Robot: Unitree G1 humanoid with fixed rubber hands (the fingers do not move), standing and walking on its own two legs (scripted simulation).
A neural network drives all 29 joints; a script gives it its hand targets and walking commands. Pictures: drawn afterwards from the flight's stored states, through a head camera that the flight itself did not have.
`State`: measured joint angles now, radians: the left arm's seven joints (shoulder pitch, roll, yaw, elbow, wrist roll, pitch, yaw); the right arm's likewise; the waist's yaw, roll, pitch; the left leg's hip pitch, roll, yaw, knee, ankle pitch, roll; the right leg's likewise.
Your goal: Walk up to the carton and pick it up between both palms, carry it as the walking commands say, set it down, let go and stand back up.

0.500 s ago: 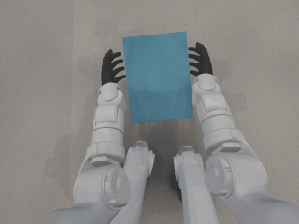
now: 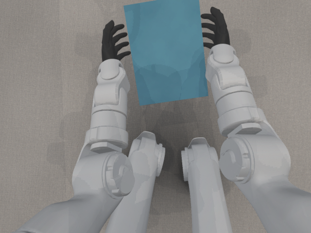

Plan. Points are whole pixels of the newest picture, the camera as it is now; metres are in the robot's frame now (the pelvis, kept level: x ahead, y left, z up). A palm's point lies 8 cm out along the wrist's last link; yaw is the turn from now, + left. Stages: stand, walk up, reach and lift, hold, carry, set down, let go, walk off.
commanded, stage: set down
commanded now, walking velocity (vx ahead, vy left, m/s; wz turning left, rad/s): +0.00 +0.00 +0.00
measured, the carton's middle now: (166, 58) +0.52 +0.04 -0.20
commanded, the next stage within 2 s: none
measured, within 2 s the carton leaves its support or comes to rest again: neither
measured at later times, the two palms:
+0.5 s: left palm (121, 60) +0.51 +0.16 -0.20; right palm (210, 49) +0.55 -0.08 -0.20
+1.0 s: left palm (123, 61) +0.51 +0.17 -0.24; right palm (208, 51) +0.56 -0.08 -0.25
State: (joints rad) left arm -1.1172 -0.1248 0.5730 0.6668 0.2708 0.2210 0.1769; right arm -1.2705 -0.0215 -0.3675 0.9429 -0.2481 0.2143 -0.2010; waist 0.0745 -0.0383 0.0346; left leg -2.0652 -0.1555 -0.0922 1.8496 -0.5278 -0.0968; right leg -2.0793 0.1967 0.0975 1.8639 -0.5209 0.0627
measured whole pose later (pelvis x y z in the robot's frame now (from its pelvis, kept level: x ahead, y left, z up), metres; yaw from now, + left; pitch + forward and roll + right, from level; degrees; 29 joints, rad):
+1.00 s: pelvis +0.02 +0.00 -0.08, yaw +1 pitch +38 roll +2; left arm -1.28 0.01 0.48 0.80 0.15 0.19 0.14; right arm -1.45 -0.17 -0.24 1.08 -0.11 0.17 -0.17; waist 0.08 -0.03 0.29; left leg -2.20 -0.15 -0.06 2.16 -0.64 -0.10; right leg -2.21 0.18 0.05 2.18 -0.64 0.05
